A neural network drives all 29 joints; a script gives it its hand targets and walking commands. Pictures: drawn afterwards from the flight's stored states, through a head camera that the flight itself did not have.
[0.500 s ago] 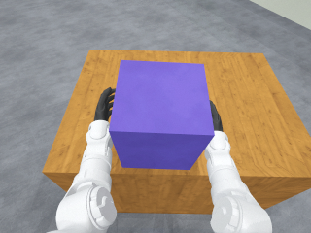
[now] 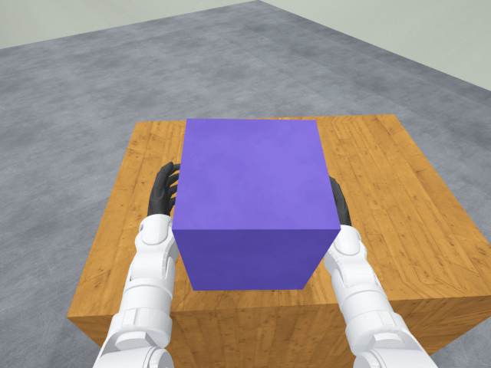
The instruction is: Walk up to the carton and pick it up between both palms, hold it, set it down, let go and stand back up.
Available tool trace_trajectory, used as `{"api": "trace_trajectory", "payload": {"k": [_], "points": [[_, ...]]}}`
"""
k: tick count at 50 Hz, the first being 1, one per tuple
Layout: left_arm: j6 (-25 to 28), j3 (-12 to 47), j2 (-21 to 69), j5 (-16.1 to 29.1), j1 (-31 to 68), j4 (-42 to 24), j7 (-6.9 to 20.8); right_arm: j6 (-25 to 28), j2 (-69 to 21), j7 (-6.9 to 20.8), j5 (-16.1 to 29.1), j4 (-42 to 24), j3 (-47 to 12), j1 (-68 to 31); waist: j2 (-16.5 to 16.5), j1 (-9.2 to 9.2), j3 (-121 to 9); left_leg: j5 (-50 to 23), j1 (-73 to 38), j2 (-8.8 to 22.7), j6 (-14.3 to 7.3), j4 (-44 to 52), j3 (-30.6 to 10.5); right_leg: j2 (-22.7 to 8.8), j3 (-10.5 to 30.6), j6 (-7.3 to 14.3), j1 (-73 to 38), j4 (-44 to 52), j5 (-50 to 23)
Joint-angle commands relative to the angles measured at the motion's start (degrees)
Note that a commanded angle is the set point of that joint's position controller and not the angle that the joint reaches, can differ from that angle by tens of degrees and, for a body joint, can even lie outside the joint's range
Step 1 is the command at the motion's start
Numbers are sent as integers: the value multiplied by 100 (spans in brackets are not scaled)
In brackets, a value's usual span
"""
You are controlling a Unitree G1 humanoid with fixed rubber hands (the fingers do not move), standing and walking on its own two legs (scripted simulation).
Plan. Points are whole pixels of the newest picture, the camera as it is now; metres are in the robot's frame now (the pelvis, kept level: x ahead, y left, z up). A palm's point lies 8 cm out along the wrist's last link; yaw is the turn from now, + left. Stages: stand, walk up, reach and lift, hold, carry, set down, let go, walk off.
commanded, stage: reach and lift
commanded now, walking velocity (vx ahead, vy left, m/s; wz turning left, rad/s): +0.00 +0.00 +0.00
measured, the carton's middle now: (249, 211) +0.37 +0.00 +0.07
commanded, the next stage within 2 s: hold in 1.76 s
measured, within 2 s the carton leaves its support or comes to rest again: neither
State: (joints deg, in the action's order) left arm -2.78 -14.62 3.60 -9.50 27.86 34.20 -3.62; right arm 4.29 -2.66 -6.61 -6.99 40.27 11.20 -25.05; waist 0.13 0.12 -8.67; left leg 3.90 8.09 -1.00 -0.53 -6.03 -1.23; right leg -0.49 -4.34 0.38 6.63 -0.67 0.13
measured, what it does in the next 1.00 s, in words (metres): stands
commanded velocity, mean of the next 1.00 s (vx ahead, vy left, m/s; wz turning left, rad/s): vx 0.00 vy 0.00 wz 0.00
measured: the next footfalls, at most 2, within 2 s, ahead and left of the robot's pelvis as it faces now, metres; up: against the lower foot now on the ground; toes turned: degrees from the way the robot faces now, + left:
none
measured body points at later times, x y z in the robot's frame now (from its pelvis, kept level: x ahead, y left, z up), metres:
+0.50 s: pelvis -0.02 -0.01 +0.00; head -0.04 +0.00 +0.45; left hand +0.32 +0.16 +0.14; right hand +0.33 -0.15 +0.13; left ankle -0.02 +0.11 -0.76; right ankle -0.01 -0.12 -0.76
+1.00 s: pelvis -0.02 +0.00 +0.00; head -0.03 +0.01 +0.45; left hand +0.35 +0.15 +0.21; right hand +0.34 -0.16 +0.19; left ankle -0.02 +0.11 -0.76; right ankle -0.01 -0.12 -0.76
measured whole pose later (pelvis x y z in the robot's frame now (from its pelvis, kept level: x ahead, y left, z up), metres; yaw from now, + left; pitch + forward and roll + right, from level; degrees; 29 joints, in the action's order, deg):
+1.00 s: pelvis -0.02 +0.00 +0.00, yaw -2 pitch -2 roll +0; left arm -55.7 -13.8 2.4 -15.2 32.2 -11.7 1.0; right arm -40.5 3.6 -11.8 9.7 4.1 0.5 -32.0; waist 1.4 3.6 -1.0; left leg 0.9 -2.8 -0.7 -0.5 0.0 1.0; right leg -0.2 -1.9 -0.3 -1.7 1.8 -1.9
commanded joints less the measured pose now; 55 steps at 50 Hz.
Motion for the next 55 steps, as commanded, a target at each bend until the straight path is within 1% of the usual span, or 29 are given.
{"api": "trace_trajectory", "payload": {"k": [1,5,8,11,15,19,22,27,32,36,39,43,47,51,55], "points": [[-158,2766,3538,333,2350,-1380,796,-163,-2814,516,191,-2244,-2580,-3673,-275,28,-2131,-2869,-1256,31,305,-440,-209,311,458,167,-875,-31,-903],[-453,2847,3422,452,2131,-1906,712,-530,-2782,451,303,-3095,-2938,-3541,194,-64,-2314,-2408,-816,28,164,-292,-164,283,437,70,-1374,-213,-1077],[-658,2925,3288,530,2031,-2336,631,-723,-2727,425,469,-3593,-3214,-3450,367,-129,-2500,-2256,-606,-5,96,-233,-132,248,437,13,-1656,-392,-1332],[-919,3045,3150,602,1894,-2764,566,-927,-2649,379,671,-3914,-3447,-3280,356,-157,-2462,-2086,-503,-43,61,-189,-100,214,442,-20,-1798,-512,-1459],[-1413,3270,3001,733,1689,-3325,566,-1304,-2590,241,1039,-4116,-3693,-2964,126,-129,-2020,-1778,-402,-72,53,-143,-53,156,487,-25,-1812,-552,-1364],[-2125,3463,2927,860,1536,-3800,683,-1855,-2594,41,1407,-4272,-3813,-2801,-109,-45,-1314,-1334,-220,-70,50,-69,-1,99,529,-54,-1823,-524,-1038],[-2703,3582,2931,957,1564,-4141,806,-2294,-2606,-81,1640,-4508,-3829,-2909,-191,44,-903,-917,-14,-51,27,15,28,64,539,-118,-1860,-522,-767],[-3427,3658,2832,1090,2024,-4620,923,-2852,-2477,-175,1863,-4995,-3742,-3397,-131,166,-834,-358,205,-13,-32,99,47,47,466,-259,-1814,-626,-465],[-3885,3593,2722,1178,2640,-4875,914,-3230,-2279,-84,1979,-5511,-3583,-4100,29,199,-1393,-137,41,25,-67,76,51,79,331,-356,-1569,-735,-215],[-4219,3360,2598,1134,2939,-4913,931,-3495,-2072,13,2068,-5632,-3414,-4484,120,185,-1789,-306,-245,57,-51,92,57,99,279,-401,-1531,-701,-239],[-4512,3046,2441,989,2934,-4891,1024,-3690,-1865,39,2140,-5533,-3260,-4578,119,172,-1868,-685,-542,64,8,159,82,107,284,-420,-1665,-590,-501],[-4962,2494,2138,688,2724,-4913,1268,-3931,-1498,-19,2238,-5214,-2955,-4377,24,196,-1569,-1401,-1001,47,163,281,135,125,326,-421,-1950,-341,-1064],[-5372,2064,1844,438,2610,-5153,1560,-4076,-1190,-123,2341,-4931,-2660,-4105,-118,296,-1107,-2054,-1357,29,346,440,187,142,375,-391,-2249,-91,-1576],[-5587,1954,1704,371,2740,-5551,1753,-4050,-985,-194,2404,-4913,-2484,-4038,-243,425,-985,-2553,-1687,22,478,543,219,184,382,-346,-2399,80,-1781],[-5568,2082,1677,443,3045,-5892,1762,-3925,-884,-184,2439,-5088,-2437,-4187,-318,516,-1185,-2741,-1955,40,516,589,247,212,348,-293,-2350,187,-1618]]}}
